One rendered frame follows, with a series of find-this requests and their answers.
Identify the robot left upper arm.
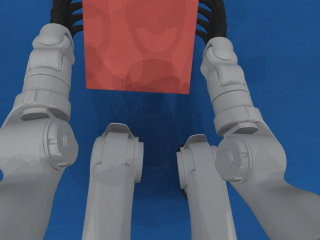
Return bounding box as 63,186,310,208
0,117,79,240

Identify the carton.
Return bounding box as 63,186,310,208
82,0,199,95

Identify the robot right forearm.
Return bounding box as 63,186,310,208
200,37,277,140

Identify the right robot hand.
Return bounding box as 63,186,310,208
195,0,227,46

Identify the left robot hand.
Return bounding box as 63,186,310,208
50,0,84,39

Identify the right robot foot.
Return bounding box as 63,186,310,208
176,144,188,201

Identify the robot left forearm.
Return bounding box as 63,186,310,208
0,23,75,129

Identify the robot right upper arm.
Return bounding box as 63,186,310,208
214,133,320,240

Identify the robot right shin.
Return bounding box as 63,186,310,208
183,134,218,192

